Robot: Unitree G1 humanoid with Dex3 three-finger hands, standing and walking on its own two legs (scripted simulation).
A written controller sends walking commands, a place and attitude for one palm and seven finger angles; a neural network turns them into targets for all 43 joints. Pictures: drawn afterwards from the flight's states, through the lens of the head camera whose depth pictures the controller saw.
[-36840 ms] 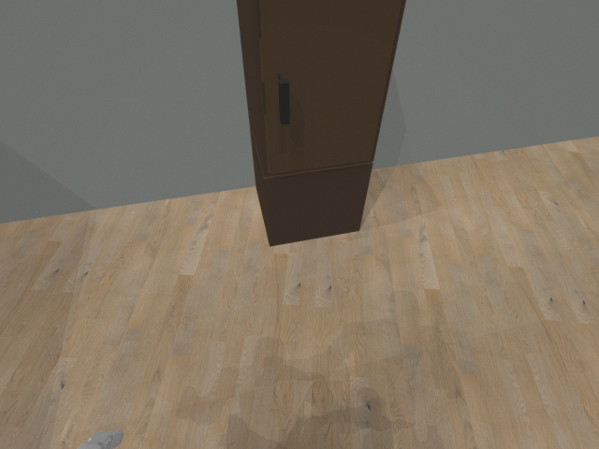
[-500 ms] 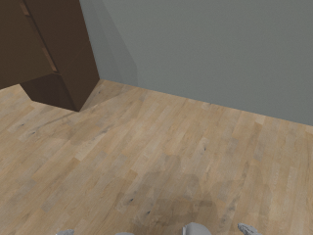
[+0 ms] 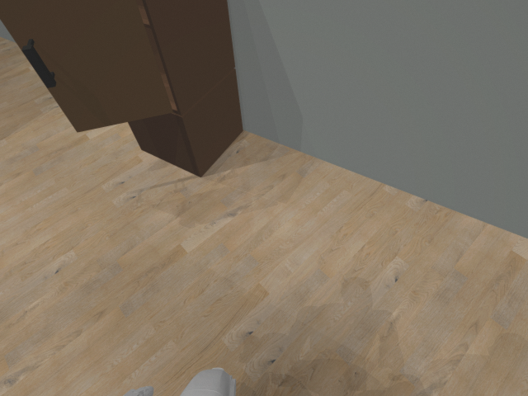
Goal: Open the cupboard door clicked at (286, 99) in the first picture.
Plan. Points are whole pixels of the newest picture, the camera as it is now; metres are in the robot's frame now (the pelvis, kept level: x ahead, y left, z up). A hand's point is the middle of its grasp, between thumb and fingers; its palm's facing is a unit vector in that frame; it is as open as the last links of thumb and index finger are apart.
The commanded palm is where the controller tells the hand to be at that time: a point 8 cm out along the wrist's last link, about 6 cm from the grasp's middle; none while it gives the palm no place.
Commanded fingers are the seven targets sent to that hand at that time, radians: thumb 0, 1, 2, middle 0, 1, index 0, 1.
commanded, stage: turn to face it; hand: left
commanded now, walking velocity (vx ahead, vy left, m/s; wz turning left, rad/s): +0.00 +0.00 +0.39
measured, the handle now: (41, 63) +0.99 +0.73 -0.05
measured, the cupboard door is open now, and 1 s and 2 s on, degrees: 47 47 47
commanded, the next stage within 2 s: take the last steps up to it in 0.24 s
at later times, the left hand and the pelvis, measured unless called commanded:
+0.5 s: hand out of the picture +0.03 +0.23 -0.17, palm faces +0.22 -0.95 -0.22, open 7.4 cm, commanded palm none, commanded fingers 0.00 0.90 0.90 -0.20 -0.30 -0.20 -0.30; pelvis +0.00 +0.02 +0.00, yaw +10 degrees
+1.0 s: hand out of the picture -0.04 +0.21 -0.18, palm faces +0.44 -0.88 -0.16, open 7.4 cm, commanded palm none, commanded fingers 0.00 0.90 0.90 -0.20 -0.30 -0.20 -0.30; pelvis +0.11 +0.10 -0.02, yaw +20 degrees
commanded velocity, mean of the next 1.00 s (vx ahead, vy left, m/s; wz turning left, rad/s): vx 0.20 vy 0.10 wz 0.22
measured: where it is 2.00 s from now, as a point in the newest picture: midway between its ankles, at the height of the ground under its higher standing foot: (205, 320)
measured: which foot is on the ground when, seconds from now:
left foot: up 0.00-0.16, down 0.18-0.56, up 0.58-1.00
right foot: down 0.00-0.18, up 0.20-0.56, down 0.58-1.00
